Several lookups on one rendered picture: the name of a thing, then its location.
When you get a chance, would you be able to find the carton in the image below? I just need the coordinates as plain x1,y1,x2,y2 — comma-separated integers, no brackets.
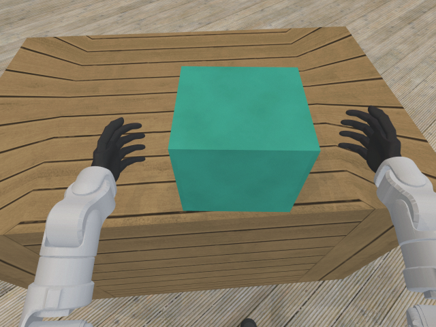
168,66,320,212

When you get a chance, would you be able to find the pedestal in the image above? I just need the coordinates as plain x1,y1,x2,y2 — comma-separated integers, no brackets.
0,27,436,300

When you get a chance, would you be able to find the robot right forearm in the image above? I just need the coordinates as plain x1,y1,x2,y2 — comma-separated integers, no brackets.
374,157,436,300

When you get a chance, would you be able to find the left robot hand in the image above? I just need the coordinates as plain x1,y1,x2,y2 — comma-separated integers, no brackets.
91,117,145,182

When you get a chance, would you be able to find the robot right upper arm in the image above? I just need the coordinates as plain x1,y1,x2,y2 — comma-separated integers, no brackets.
406,305,436,327

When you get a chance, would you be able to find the right robot hand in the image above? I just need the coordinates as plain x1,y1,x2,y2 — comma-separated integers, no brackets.
338,106,402,173

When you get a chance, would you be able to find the robot left forearm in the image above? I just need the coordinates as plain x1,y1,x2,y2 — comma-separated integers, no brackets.
18,166,117,327

